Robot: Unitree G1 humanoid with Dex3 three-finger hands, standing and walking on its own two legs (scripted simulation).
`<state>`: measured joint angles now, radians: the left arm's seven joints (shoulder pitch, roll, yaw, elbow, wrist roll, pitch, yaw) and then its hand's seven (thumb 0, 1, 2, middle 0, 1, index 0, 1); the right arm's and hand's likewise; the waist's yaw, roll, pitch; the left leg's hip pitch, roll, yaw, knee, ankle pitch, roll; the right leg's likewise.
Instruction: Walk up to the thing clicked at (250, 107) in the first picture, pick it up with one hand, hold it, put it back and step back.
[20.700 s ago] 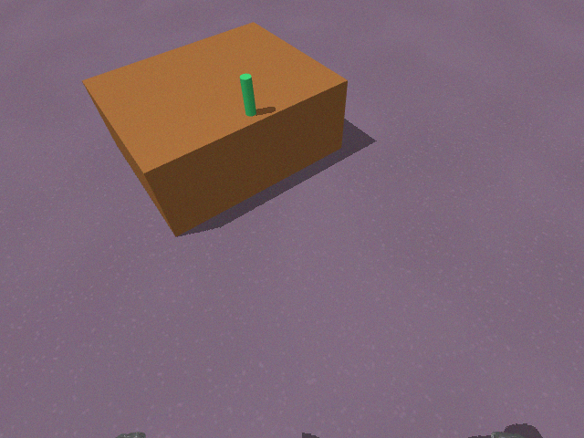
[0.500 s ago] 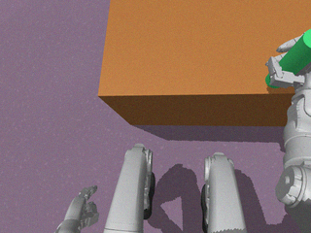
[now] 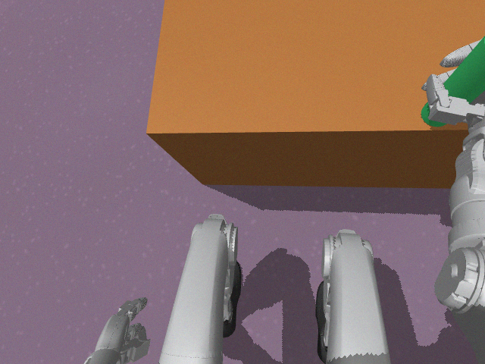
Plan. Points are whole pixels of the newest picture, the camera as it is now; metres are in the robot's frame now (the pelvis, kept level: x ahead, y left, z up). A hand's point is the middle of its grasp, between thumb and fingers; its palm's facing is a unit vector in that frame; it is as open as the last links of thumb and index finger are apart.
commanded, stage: lower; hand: right
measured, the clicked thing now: (464, 85) +0.50 -0.24 +0.01
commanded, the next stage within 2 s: loosen in 0.26 s
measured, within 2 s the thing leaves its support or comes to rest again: neither
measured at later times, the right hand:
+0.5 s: hand (450, 87) +0.50 -0.23 +0.00, palm faces +0.20 +0.98 +0.00, open 5.8 cm
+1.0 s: hand (447, 89) +0.51 -0.23 -0.01, palm faces +0.20 +0.98 -0.01, open 10.9 cm
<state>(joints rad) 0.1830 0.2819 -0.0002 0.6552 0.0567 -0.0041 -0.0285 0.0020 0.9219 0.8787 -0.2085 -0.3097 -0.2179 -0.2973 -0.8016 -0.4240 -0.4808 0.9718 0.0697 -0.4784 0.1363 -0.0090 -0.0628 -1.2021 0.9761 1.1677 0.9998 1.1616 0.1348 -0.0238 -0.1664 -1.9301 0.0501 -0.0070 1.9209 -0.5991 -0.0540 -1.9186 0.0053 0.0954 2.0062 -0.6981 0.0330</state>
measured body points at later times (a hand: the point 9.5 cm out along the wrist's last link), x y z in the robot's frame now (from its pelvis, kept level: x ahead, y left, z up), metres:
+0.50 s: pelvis +0.00 +0.00 -0.02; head +0.20 -0.03 +0.38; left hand +0.10 +0.28 -0.14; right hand +0.49 -0.28 +0.00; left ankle +0.10 +0.15 -0.42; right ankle +0.07 -0.13 -0.42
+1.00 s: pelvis +0.00 +0.00 -0.02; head +0.20 -0.04 +0.38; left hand +0.09 +0.28 -0.14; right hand +0.49 -0.28 +0.00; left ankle +0.10 +0.15 -0.42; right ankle +0.07 -0.13 -0.42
